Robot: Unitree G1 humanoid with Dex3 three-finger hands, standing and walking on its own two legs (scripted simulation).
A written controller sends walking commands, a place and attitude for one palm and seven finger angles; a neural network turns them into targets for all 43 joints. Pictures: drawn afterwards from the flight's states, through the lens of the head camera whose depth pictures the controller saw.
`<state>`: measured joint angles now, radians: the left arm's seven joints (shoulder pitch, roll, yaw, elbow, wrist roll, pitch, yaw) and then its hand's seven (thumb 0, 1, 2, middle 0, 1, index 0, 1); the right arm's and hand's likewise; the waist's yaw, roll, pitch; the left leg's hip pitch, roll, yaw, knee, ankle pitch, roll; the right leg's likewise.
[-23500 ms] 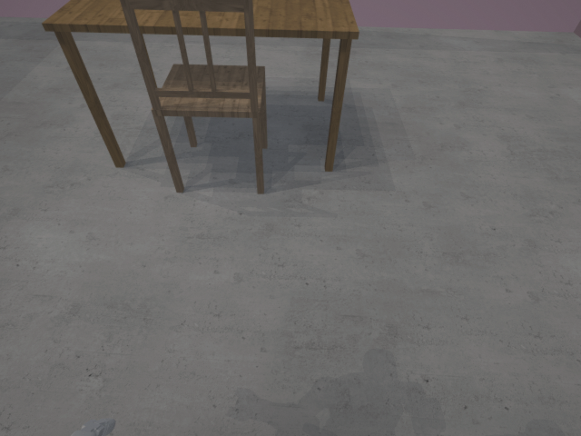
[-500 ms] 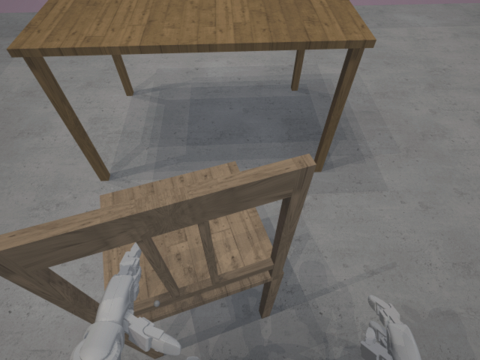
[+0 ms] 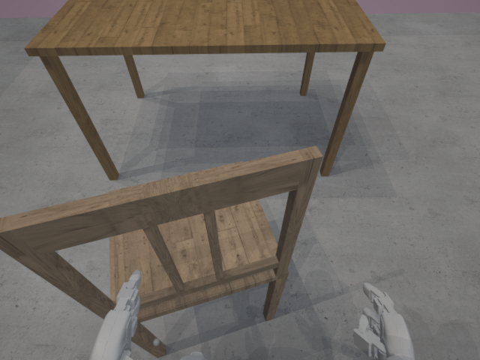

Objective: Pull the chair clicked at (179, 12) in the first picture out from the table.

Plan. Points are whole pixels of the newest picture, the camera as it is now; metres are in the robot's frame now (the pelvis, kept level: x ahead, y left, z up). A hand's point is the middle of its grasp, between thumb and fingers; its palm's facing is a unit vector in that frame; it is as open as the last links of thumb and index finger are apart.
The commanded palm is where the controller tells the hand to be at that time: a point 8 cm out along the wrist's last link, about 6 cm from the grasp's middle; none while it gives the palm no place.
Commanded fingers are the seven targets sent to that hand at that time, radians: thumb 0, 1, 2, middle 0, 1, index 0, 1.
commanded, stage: draw the fingers out of the gap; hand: left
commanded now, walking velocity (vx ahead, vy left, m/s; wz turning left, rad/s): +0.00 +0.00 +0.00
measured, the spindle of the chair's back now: (167, 261) +0.30 +0.14 -0.02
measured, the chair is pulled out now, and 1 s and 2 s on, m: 0.58 0.58 0.56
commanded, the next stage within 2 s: draw the hand back to the body in 0.06 s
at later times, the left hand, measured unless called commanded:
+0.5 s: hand (124, 340) +0.15 +0.16 +0.06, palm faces +0.00 -1.00 -0.06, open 17.5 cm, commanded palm +0.11 +0.22 +0.07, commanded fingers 0.00 -0.55 0.20 0.00 0.00 0.00 0.00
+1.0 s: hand (67, 335) +0.15 +0.21 +0.10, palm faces +0.11 -0.89 -0.43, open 13.7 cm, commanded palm +0.13 +0.27 +0.17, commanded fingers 0.00 0.25 0.58 -0.11 -0.17 -0.11 -0.17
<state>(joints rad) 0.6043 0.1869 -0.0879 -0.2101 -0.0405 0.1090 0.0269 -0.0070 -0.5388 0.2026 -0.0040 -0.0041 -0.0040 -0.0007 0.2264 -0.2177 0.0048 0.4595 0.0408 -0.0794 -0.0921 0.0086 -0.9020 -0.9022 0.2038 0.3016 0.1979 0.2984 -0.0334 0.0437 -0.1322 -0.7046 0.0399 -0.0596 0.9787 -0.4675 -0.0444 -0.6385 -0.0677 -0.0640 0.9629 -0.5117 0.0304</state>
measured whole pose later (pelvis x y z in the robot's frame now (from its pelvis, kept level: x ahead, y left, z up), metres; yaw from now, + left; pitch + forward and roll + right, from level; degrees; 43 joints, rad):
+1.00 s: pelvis +0.01 +0.00 +0.04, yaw -1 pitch +1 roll -1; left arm 0.74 0.40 0.08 -0.45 -0.06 0.09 0.10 0.00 -0.09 0.42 -0.10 -0.12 -0.27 -0.17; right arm 0.22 -0.21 0.03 0.55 0.04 -0.13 -0.16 0.01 -0.90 -0.90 0.20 0.30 0.20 0.30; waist 0.04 0.06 -0.02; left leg -0.35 0.05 -0.04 0.72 -0.38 -0.04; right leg -0.29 -0.05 -0.06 0.68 -0.41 0.03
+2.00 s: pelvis +0.01 -0.02 +0.05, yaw +1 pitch -4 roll +0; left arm 0.50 0.44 0.30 -0.37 -0.07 0.03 0.10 0.02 0.89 0.90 -0.25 -0.33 -0.47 -0.42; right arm 0.16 -0.26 0.01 0.63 0.05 -0.17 -0.09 0.01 -0.90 -0.90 0.20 0.30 0.20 0.30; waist 0.12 0.12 0.10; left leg -0.19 0.06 -0.07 0.54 -0.29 -0.06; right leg -0.13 -0.04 -0.10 0.54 -0.35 0.00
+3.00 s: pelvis -0.13 +0.00 +0.03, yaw +3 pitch -2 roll -1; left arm 0.54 0.47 0.50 -0.57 -0.01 -0.28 0.16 0.02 0.88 0.90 -0.21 -0.31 -0.21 -0.30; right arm 0.20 -0.21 -0.02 0.64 0.01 -0.17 -0.08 0.01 -0.90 -0.90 0.20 0.30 0.20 0.30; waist 0.01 0.00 0.11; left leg -0.53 0.06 -0.01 0.75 -0.41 -0.01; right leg -0.43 -0.04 -0.05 0.66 -0.19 0.01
